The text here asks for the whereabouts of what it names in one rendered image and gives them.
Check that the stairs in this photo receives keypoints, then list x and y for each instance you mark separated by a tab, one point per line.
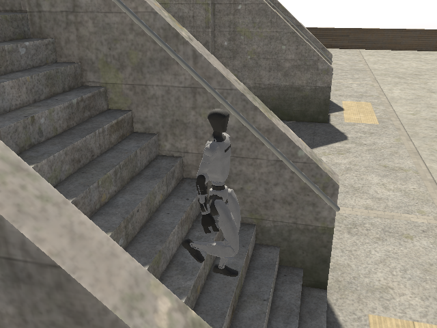
66	132

